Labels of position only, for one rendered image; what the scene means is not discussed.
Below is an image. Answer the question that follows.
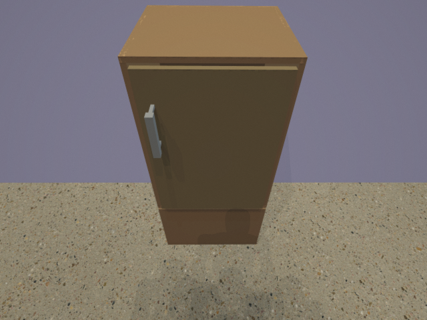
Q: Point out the handle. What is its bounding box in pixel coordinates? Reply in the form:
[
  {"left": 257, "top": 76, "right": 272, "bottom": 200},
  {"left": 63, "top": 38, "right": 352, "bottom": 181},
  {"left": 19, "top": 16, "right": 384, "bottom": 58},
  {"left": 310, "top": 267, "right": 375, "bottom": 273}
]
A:
[{"left": 144, "top": 105, "right": 161, "bottom": 158}]

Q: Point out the cupboard door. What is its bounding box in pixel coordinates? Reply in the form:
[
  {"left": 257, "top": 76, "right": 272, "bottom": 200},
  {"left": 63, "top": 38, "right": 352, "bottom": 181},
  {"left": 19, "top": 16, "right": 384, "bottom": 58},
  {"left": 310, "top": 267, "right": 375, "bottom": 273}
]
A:
[{"left": 127, "top": 65, "right": 298, "bottom": 209}]

